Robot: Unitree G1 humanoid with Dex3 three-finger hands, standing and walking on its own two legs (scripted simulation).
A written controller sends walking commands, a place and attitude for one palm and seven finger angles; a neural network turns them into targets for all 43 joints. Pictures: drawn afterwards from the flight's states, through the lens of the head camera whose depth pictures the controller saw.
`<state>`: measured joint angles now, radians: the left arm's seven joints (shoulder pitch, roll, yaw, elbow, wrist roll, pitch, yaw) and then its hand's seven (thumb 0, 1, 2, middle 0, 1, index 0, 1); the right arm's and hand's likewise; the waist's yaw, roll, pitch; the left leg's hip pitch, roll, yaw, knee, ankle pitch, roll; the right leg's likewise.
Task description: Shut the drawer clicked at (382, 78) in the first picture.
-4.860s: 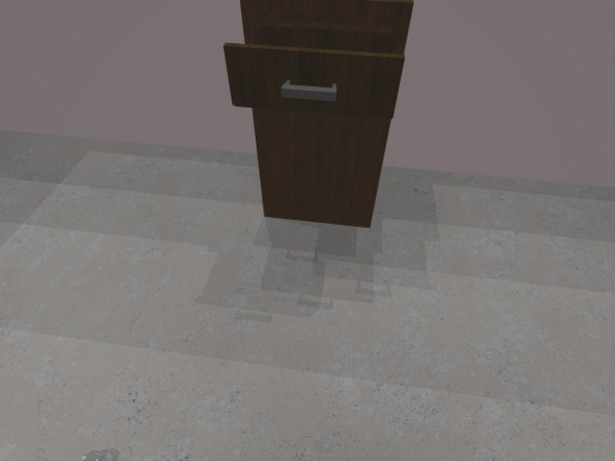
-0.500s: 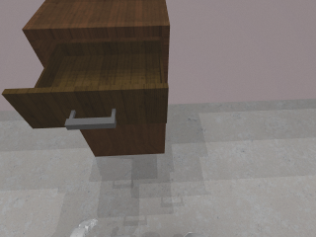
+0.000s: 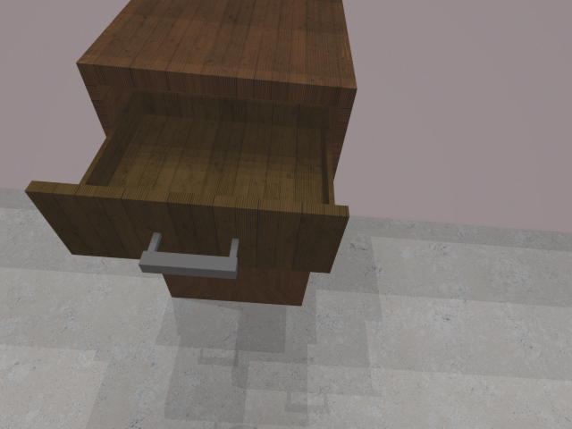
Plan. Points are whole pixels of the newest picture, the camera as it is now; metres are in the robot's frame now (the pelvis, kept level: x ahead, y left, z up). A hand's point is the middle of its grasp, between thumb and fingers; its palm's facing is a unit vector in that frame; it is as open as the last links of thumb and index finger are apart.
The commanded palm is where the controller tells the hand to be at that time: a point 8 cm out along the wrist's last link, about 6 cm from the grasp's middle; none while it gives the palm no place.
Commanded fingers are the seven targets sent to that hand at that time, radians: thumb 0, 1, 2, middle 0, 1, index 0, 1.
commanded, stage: come to a stop and stand still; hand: left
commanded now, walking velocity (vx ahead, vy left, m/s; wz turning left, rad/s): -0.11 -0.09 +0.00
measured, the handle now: (192, 253) +0.34 +0.18 +0.02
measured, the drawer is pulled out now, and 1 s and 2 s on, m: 0.26 0.26 0.26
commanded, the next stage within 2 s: look again from close up in 1.16 s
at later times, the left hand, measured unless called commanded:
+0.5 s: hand out of the picture -0.02 +0.10 -0.18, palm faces +0.06 -0.98 -0.21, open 7.2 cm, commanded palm none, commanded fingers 0.00 0.90 0.90 -0.20 -0.30 -0.20 -0.30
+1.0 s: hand out of the picture -0.11 +0.08 -0.18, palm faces +0.09 -0.99 -0.14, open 7.4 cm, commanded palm none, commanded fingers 0.00 0.90 0.90 -0.20 -0.30 -0.20 -0.30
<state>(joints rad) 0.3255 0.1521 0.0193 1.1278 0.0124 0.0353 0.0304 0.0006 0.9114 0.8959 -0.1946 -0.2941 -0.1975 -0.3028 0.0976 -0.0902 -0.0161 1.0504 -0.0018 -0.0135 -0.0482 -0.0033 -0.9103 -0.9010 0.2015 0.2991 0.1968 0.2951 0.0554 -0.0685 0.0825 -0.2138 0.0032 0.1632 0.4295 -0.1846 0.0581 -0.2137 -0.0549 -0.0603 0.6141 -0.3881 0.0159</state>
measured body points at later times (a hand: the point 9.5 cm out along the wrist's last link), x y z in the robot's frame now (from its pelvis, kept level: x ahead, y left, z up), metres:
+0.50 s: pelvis -0.06 -0.08 +0.00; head -0.06 -0.08 +0.45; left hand -0.03 +0.15 -0.16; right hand -0.07 -0.31 -0.17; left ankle -0.04 +0.07 -0.74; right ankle -0.04 -0.18 -0.74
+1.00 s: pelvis -0.08 -0.08 +0.00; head -0.07 -0.07 +0.45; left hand -0.11 +0.13 -0.16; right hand -0.11 -0.28 -0.16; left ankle -0.04 +0.07 -0.74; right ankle -0.04 -0.18 -0.74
